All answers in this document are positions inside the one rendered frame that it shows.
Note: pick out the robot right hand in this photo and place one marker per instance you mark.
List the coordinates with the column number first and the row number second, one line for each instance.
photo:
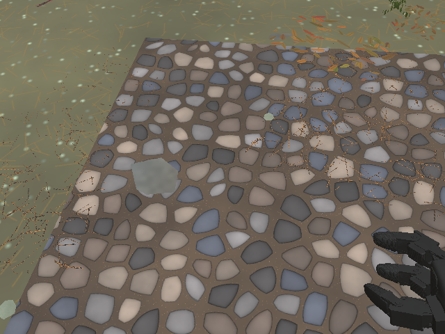
column 408, row 312

